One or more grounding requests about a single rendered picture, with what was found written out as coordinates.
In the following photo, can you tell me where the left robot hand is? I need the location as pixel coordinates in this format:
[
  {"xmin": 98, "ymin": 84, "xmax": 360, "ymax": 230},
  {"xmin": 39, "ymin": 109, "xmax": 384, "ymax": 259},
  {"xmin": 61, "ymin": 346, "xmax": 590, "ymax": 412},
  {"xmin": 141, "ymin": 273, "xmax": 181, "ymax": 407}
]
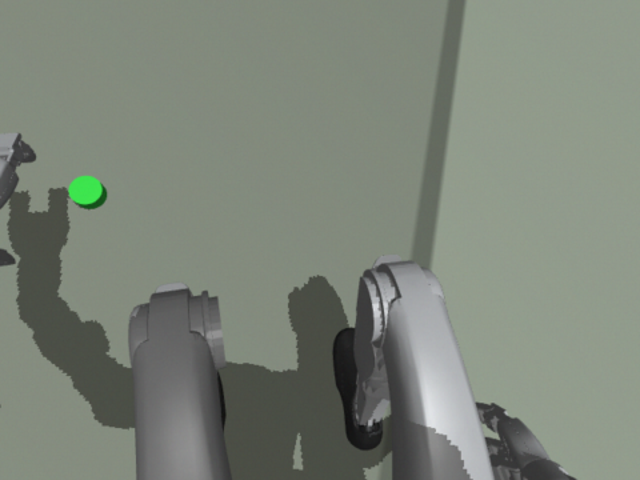
[{"xmin": 0, "ymin": 133, "xmax": 36, "ymax": 266}]

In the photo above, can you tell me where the right robot foot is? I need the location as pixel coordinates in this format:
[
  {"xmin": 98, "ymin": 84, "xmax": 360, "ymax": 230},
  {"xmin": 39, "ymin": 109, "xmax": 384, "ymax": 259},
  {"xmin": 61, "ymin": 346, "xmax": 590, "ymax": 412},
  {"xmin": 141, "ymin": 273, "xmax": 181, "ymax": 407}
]
[{"xmin": 333, "ymin": 328, "xmax": 383, "ymax": 450}]

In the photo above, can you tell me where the right robot arm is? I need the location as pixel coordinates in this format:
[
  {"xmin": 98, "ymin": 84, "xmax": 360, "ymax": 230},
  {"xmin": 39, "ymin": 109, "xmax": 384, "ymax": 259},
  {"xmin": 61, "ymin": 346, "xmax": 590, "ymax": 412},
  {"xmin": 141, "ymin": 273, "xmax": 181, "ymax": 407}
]
[{"xmin": 520, "ymin": 459, "xmax": 577, "ymax": 480}]

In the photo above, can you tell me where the right robot hand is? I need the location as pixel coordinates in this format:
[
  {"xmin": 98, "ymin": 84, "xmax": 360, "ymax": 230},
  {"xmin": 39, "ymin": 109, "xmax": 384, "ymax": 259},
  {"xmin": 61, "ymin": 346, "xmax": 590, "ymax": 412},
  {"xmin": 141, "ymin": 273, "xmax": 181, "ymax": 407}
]
[{"xmin": 475, "ymin": 402, "xmax": 550, "ymax": 480}]

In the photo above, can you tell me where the tin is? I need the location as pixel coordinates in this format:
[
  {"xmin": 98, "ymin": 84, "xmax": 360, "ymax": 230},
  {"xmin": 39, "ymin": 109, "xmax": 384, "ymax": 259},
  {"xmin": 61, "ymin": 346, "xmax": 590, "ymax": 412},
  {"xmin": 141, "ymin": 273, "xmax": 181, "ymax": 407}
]
[{"xmin": 69, "ymin": 176, "xmax": 107, "ymax": 209}]

